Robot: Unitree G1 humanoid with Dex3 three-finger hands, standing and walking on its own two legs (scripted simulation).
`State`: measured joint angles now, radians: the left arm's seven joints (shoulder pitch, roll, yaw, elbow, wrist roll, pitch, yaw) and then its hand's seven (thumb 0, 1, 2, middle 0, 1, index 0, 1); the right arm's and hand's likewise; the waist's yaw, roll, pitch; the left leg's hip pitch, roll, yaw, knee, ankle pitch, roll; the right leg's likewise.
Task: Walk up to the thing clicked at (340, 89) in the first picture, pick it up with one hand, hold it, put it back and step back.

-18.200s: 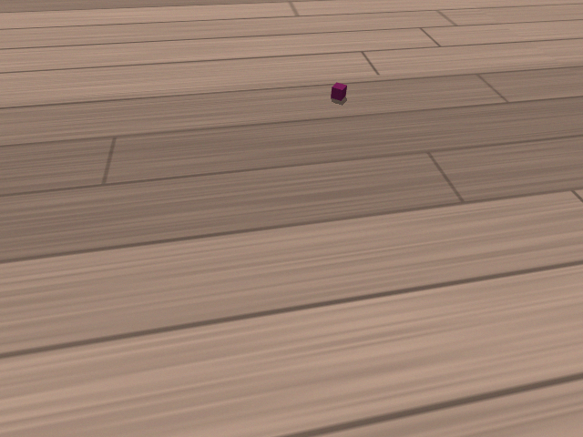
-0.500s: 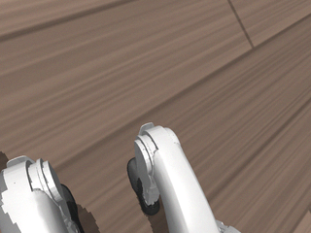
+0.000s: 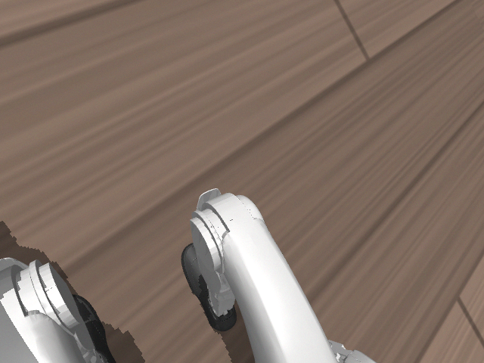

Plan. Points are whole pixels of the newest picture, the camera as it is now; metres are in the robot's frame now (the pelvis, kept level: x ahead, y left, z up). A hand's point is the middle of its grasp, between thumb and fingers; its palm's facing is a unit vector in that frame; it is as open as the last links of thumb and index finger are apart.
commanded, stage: approach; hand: left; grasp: from above
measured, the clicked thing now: out of the picture +0.44 +0.36 -0.30
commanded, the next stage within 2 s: close in in 0.28 s
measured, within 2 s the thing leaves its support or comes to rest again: neither
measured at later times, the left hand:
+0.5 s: hand out of the picture +0.43 +0.35 -0.19, palm faces -0.04 -0.44 -0.90, open 14.3 cm
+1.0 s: hand out of the picture +0.44 +0.34 -0.23, palm faces +0.01 -0.44 -0.90, open 13.6 cm
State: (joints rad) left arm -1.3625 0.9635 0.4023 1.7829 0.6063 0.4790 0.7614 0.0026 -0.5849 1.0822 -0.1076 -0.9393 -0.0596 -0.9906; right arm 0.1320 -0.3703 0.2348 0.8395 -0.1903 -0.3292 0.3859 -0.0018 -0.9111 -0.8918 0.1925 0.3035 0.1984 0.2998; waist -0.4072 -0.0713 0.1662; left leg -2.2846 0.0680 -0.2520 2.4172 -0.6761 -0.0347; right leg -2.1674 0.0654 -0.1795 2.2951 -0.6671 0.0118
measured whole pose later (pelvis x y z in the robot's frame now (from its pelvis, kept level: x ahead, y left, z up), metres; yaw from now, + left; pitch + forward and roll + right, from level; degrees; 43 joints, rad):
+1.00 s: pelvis +0.00 +0.00 +0.00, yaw -2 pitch +29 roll -13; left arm -1.30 0.99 0.43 1.73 0.54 0.46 0.81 0.00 -0.50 1.13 -0.16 -0.98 -0.12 -1.03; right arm 0.10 -0.39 0.27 0.79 -0.20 -0.31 0.43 0.00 -0.91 -0.89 0.19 0.30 0.20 0.30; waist -0.39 -0.11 0.24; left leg -2.29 0.07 -0.28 2.44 -0.69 -0.03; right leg -2.17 0.08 -0.20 2.30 -0.66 0.02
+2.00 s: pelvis +0.00 +0.01 -0.01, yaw -3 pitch +27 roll -15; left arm -1.26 1.06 0.39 1.76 0.47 0.41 0.83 0.00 -0.49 1.08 -0.12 -0.92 -0.09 -0.98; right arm 0.09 -0.42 0.36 0.69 -0.19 -0.32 0.43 0.00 -0.91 -0.90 0.19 0.30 0.20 0.30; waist -0.42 -0.15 0.27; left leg -2.30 0.07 -0.32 2.49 -0.71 -0.03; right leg -2.16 0.09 -0.23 2.32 -0.67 0.03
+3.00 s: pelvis +0.00 +0.01 -0.01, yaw -4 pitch +27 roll -16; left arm -1.25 1.08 0.35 1.74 0.49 0.41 0.79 0.00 -0.30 0.94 -0.25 -0.80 -0.22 -0.84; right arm 0.08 -0.41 0.38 0.67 -0.18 -0.30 0.42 0.00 -0.90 -0.89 0.19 0.30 0.20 0.30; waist -0.42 -0.17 0.26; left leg -2.31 0.06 -0.33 2.50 -0.71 -0.03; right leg -2.16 0.09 -0.23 2.31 -0.67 0.04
